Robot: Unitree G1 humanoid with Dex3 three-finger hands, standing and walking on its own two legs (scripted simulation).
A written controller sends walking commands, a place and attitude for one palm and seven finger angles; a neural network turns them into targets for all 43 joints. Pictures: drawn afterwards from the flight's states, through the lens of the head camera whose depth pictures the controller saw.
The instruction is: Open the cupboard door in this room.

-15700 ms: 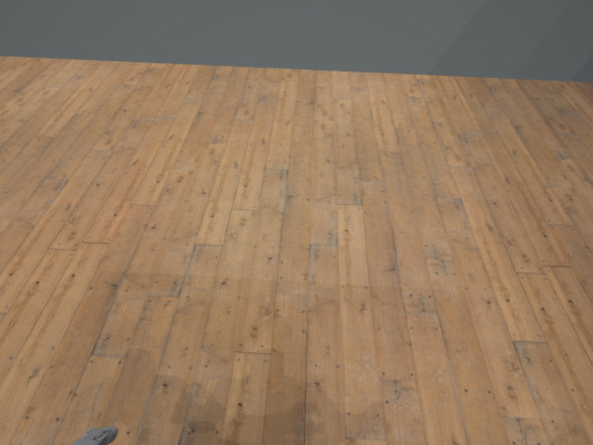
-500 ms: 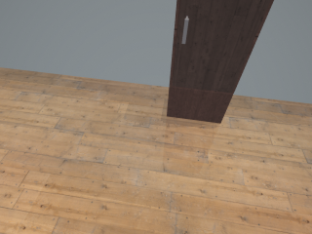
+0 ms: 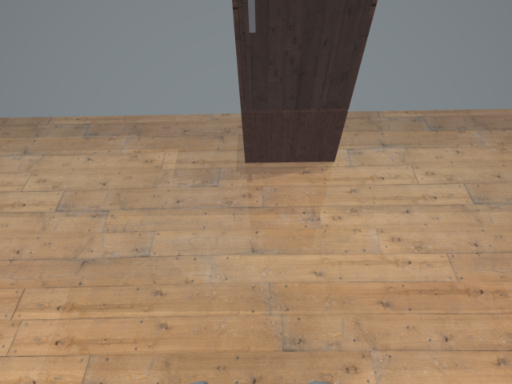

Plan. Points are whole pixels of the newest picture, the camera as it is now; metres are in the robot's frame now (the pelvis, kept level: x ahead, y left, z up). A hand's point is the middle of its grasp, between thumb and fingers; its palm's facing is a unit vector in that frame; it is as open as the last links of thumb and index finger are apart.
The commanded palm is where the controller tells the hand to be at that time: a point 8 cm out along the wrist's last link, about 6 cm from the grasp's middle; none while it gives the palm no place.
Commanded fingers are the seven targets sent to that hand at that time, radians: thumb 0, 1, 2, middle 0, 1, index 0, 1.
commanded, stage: walk to a spot facing it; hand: left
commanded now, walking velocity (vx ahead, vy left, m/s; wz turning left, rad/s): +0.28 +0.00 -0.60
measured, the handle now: (251, 7) +1.14 +0.11 +0.03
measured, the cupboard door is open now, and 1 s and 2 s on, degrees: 0 0 0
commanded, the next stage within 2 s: none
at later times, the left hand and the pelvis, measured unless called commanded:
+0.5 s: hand out of the picture +0.11 +0.22 -0.16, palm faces -0.12 -0.97 -0.21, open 7.4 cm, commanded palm none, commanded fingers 0.00 0.90 0.90 -0.20 -0.30 -0.20 -0.30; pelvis +0.11 +0.02 +0.01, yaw -14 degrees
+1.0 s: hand (272, 201) +0.52 +0.01 -0.15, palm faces -0.60 -0.76 -0.25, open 7.4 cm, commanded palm none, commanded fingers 0.00 0.90 0.90 -0.20 -0.30 -0.20 -0.30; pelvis +0.26 -0.04 -0.01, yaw -33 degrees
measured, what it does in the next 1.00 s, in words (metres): walks ahead, turning right: left foot, then right foot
